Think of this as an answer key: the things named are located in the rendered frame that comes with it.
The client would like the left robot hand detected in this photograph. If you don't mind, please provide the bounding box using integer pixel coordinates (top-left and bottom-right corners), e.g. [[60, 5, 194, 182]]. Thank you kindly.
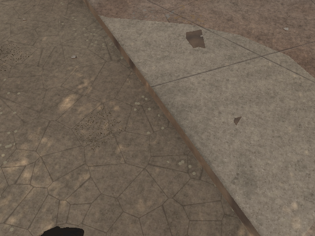
[[39, 226, 85, 236]]

